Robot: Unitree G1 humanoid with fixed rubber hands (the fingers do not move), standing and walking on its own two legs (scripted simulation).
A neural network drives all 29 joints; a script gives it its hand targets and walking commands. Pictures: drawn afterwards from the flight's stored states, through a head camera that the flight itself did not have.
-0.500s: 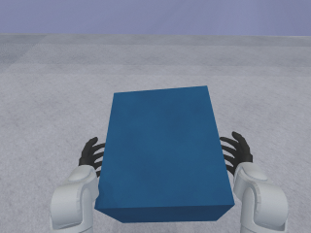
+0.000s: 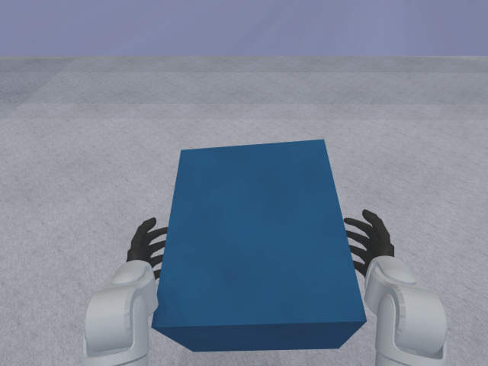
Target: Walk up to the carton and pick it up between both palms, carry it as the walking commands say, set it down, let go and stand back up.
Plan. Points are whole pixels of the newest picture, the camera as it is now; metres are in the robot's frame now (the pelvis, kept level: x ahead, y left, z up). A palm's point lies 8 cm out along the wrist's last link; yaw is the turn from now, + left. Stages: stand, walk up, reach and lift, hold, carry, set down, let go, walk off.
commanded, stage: carry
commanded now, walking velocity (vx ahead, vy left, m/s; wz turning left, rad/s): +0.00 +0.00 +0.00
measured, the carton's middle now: (257, 246) +0.33 +0.00 +0.03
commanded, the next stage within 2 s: hold in 0.18 s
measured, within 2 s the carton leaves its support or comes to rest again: neither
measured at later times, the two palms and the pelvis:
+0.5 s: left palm (161, 278) +0.26 +0.16 +0.04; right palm (375, 283) +0.26 -0.18 +0.05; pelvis +0.00 +0.00 +0.01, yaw -1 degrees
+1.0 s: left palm (179, 275) +0.28 +0.13 +0.03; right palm (390, 287) +0.26 -0.21 +0.04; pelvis +0.00 -0.01 +0.01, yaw -1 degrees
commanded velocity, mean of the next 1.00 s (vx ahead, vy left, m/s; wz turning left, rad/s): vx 0.00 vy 0.00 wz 0.00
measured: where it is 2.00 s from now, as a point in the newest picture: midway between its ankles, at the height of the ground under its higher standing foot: outside the picture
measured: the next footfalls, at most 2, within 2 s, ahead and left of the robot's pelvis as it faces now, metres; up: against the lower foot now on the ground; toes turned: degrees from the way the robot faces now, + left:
none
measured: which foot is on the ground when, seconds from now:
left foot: down 0.00-1.00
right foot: down 0.00-1.00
